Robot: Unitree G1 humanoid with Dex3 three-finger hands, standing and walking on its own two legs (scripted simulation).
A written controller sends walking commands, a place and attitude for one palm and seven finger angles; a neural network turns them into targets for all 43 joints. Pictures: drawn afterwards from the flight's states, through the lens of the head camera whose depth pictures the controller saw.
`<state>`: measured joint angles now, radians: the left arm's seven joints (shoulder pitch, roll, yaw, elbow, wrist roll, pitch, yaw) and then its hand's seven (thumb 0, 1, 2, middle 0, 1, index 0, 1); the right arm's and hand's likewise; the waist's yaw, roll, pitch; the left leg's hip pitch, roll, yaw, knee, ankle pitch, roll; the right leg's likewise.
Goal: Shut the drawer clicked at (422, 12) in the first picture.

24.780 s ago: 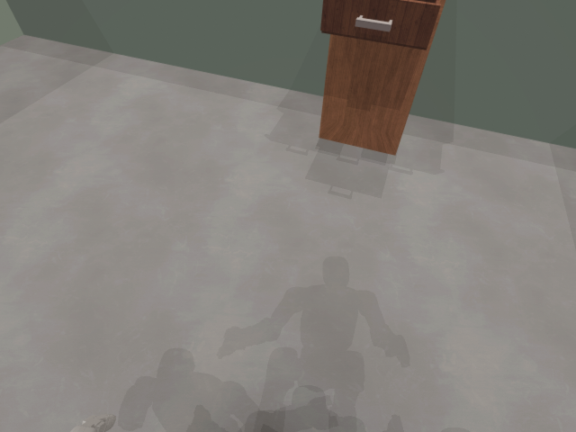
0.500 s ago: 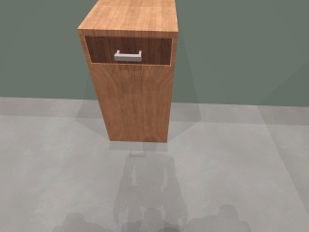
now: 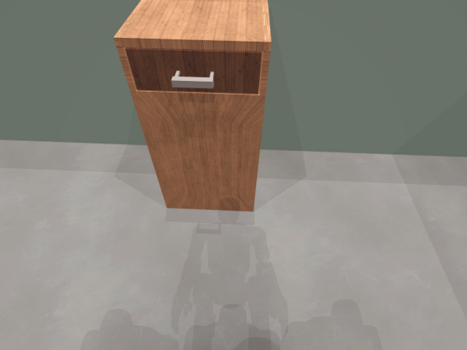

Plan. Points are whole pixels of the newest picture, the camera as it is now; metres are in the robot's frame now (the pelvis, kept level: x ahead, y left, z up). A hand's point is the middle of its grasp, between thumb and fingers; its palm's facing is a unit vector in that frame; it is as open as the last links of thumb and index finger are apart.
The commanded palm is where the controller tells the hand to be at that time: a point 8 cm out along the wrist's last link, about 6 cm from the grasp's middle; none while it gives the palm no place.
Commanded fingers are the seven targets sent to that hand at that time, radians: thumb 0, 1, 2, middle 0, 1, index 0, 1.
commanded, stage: look to check the result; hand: left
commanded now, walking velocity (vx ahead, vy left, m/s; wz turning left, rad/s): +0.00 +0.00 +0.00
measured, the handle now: (193, 78) +0.84 +0.17 +0.01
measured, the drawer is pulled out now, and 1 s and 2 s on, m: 0.00 0.00 0.00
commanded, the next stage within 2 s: stand and wait in 0.14 s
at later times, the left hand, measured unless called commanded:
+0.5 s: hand out of the picture +0.01 +0.17 -0.17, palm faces +0.03 -0.98 -0.20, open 7.4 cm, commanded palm none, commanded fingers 0.00 0.90 0.90 -0.20 -0.30 -0.20 -0.30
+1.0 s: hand out of the picture +0.02 +0.17 -0.17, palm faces +0.02 -0.98 -0.20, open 7.4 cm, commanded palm none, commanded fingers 0.00 0.90 0.90 -0.20 -0.30 -0.20 -0.30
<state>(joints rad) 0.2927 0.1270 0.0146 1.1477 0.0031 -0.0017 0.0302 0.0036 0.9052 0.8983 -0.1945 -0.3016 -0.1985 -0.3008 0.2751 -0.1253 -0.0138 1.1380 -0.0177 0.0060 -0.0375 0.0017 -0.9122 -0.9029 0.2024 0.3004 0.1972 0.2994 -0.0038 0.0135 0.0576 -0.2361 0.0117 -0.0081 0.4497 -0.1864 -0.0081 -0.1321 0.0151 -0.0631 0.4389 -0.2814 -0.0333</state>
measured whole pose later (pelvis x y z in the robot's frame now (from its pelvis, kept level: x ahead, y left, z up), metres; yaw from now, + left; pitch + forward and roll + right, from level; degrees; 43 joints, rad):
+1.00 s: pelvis +0.01 +0.00 +0.00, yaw -1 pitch -2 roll +0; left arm 0.25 0.16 0.01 1.14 0.00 -0.01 0.03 0.00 0.90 0.90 -0.20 -0.30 -0.20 -0.30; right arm 0.24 -0.16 -0.01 1.15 -0.01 0.00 -0.03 0.00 -0.91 -0.90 0.20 0.30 0.20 0.30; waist 0.00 0.01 0.06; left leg -0.20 0.02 0.00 0.41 -0.19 -0.01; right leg -0.09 0.02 -0.05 0.39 -0.28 -0.04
